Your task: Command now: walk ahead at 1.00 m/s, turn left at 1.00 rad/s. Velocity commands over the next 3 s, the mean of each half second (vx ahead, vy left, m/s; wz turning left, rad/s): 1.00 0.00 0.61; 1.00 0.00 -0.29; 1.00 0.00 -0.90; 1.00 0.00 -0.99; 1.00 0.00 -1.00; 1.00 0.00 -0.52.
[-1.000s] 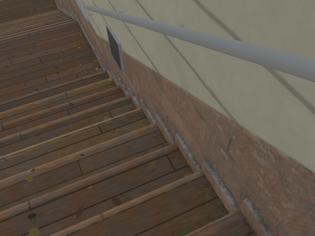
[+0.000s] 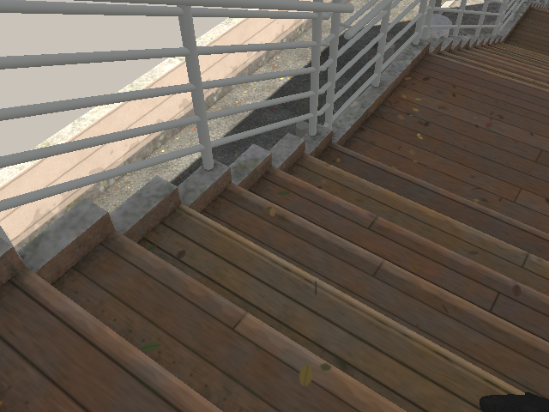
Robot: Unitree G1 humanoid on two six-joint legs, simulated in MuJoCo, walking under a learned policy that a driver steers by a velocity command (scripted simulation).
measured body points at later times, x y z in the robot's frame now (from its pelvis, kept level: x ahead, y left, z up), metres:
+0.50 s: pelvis +0.43 -0.03 -0.17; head +0.44 -0.05 +0.28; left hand +0.53 +0.26 -0.26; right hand +0.49 -0.28 -0.32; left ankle +0.22 +0.00 -0.81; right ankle +0.60 -0.13 -0.89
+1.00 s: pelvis +0.85 +0.06 -0.28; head +0.89 +0.07 +0.17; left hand +0.67 +0.28 -0.40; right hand +1.18 -0.07 -0.32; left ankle +0.96 +0.22 -0.97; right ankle +0.59 -0.13 -0.94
